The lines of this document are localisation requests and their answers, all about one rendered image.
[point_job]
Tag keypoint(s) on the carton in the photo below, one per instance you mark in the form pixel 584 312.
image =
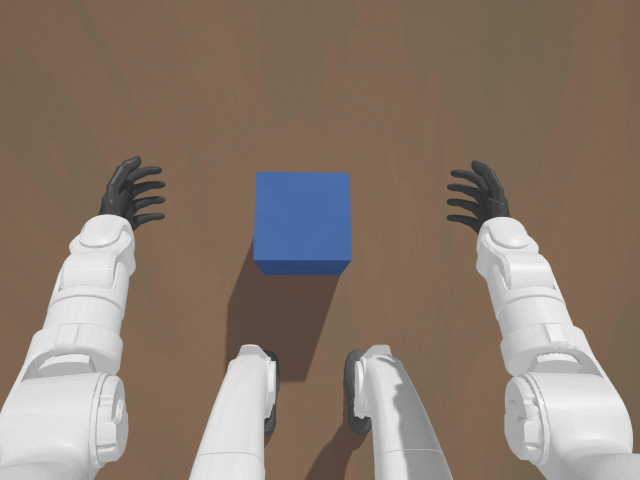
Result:
pixel 302 223

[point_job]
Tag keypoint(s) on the left robot hand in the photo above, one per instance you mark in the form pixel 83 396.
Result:
pixel 120 192

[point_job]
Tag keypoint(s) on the left robot forearm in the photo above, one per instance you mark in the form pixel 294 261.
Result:
pixel 82 327

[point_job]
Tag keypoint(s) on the right robot forearm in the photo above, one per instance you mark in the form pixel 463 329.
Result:
pixel 538 334

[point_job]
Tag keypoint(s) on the robot right upper arm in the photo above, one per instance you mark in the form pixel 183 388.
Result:
pixel 571 426

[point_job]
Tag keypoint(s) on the left robot foot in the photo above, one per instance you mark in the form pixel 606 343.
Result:
pixel 270 423

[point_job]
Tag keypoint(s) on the right robot hand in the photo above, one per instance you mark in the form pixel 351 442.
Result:
pixel 489 195

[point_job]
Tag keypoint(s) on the robot foot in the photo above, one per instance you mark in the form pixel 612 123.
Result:
pixel 270 423
pixel 358 425

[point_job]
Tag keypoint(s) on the robot left upper arm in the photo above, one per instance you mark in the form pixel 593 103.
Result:
pixel 63 427

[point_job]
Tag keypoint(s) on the right robot foot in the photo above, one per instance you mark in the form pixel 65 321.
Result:
pixel 358 425

